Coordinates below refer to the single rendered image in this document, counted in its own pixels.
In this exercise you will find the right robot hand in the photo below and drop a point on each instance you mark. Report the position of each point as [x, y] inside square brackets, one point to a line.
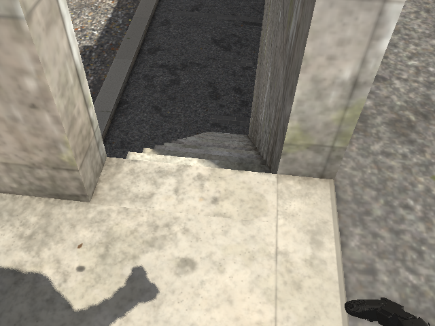
[385, 311]

